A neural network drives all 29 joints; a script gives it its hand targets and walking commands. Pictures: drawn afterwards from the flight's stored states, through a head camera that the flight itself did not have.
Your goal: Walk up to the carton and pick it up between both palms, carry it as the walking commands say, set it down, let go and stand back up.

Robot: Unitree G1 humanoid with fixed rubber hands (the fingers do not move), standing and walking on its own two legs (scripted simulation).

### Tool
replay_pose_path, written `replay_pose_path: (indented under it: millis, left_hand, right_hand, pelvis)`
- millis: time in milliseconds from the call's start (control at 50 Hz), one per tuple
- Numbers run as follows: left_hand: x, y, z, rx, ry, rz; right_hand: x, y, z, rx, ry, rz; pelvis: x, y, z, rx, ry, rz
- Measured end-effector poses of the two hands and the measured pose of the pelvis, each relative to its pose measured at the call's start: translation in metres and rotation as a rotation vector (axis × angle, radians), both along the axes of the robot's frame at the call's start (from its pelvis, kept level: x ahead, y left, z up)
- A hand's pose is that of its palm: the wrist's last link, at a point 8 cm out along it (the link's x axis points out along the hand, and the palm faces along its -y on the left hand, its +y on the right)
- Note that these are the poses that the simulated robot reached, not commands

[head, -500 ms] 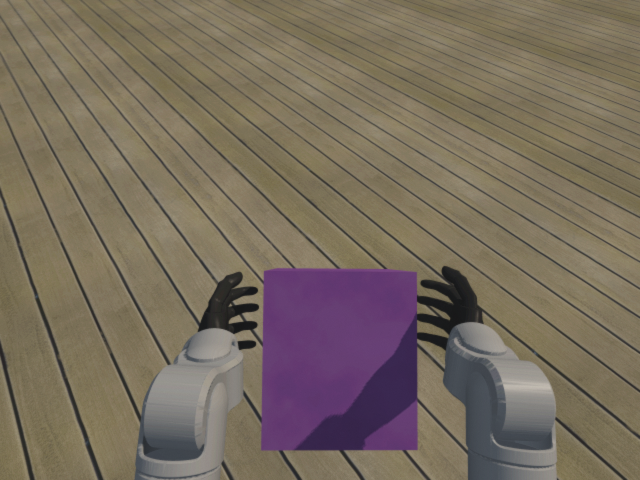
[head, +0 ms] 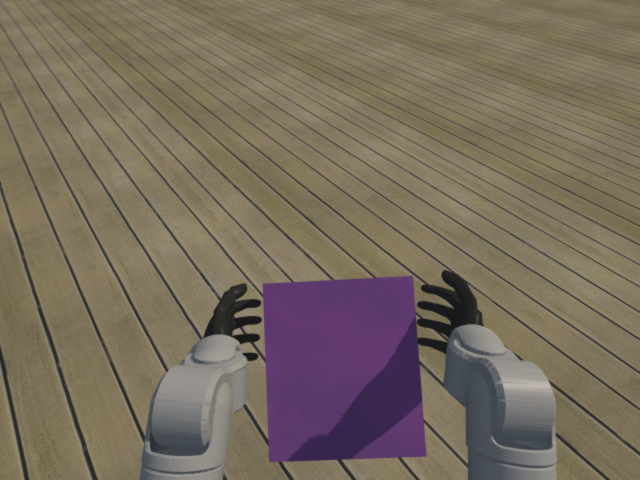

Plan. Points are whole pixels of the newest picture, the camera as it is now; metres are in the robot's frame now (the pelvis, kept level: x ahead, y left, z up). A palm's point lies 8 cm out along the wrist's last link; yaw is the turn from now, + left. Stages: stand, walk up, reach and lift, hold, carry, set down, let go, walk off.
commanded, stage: carry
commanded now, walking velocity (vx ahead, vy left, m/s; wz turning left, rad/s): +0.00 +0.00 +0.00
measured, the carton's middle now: (341, 353) +0.32 -0.02 -0.01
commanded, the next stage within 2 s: hold in 1.34 s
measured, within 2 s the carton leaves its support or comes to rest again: neither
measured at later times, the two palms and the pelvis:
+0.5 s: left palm (225, 353) +0.26 +0.12 +0.09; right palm (463, 348) +0.27 -0.14 +0.10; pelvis -0.01 +0.00 +0.00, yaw +0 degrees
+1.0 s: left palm (228, 355) +0.27 +0.12 +0.07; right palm (455, 352) +0.27 -0.14 +0.08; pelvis -0.01 +0.00 +0.00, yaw +0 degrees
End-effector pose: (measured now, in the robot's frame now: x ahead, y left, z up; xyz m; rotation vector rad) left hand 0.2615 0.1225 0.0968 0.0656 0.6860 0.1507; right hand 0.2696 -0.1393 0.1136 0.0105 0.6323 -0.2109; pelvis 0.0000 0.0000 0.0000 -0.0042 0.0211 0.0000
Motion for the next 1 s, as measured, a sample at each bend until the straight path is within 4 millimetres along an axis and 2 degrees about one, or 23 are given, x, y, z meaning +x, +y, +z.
replay_pose_path:
  millis: [260,420,760,860,1000]
  left_hand:
    - [-0.006,-0.002,-0.002,0.018,0.023,-0.009]
    - [-0.002,-0.004,-0.007,0.019,0.037,-0.014]
    - [0.009,-0.002,-0.029,0.012,0.049,-0.004]
    - [0.011,-0.002,-0.024,0.009,0.005,0.000]
    - [0.010,-0.001,-0.031,-0.003,0.008,-0.002]
  right_hand:
    - [-0.007,-0.002,-0.004,0.001,0.010,-0.003]
    - [-0.005,-0.003,-0.009,-0.012,0.017,-0.006]
    - [0.003,-0.002,-0.033,-0.043,0.029,0.013]
    - [0.005,-0.002,-0.030,-0.039,-0.010,0.014]
    - [0.004,-0.001,-0.035,-0.050,-0.007,0.016]
  pelvis:
    - [-0.006,0.000,0.000,-0.001,-0.008,0.000]
    - [-0.005,0.000,0.000,0.000,-0.008,0.000]
    - [-0.006,0.000,0.000,0.001,-0.009,0.000]
    - [-0.007,-0.001,0.000,0.002,-0.010,0.000]
    - [-0.009,-0.001,-0.001,0.001,-0.013,0.000]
